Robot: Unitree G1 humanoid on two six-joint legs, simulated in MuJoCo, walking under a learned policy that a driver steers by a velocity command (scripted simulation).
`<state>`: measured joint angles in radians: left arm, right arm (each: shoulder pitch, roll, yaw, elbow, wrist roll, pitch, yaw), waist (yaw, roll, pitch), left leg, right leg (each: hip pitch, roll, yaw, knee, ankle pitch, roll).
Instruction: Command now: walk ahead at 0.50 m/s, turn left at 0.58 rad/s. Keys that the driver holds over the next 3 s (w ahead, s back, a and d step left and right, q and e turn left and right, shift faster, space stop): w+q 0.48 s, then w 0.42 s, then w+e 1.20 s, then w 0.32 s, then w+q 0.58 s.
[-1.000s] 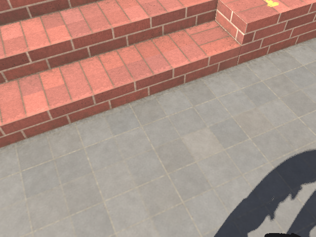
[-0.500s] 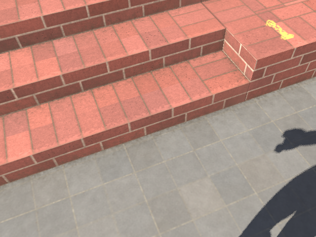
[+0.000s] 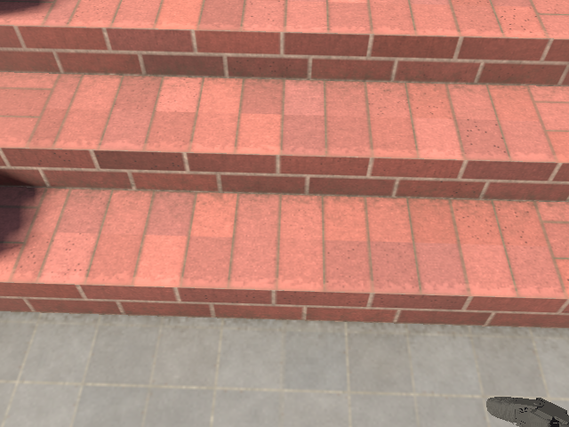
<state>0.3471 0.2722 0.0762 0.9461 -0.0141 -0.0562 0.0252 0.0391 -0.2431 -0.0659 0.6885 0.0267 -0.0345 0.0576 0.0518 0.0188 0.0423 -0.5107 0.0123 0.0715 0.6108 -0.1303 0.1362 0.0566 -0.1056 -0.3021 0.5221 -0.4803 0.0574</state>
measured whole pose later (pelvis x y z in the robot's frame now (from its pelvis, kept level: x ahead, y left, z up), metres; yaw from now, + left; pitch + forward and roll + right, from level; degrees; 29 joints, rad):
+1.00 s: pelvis +0.47 +0.11 +0.02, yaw +22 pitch +2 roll -1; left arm 0.34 0.28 0.04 0.83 -0.02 -0.08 -0.01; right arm 0.10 -0.23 -0.02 0.67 -0.02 -0.06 0.00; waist 0.05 -0.02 -0.02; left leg -0.37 -0.02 0.02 0.53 -0.20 0.05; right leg -0.31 -0.02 0.03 0.92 -0.46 0.01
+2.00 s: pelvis +0.98 +0.20 +0.22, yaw -12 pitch +3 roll +3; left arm 0.40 0.20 0.02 0.90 0.02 -0.04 -0.02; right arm 0.08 -0.16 0.04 0.60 -0.03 -0.09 -0.02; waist -0.01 -0.02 -0.04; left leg -0.74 0.04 0.16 1.11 -0.42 0.06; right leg -0.35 0.13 0.25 1.19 -0.19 -0.10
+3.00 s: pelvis +1.51 -0.01 +0.47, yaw -7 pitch +3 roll +1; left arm 0.43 0.13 -0.03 1.02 0.02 -0.04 0.04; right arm 0.00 -0.06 0.10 0.61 0.00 0.00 0.05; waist 0.02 -0.02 -0.06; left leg -1.04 0.06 0.16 1.46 -0.31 0.16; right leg 0.08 -0.14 -0.36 0.22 -0.25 0.06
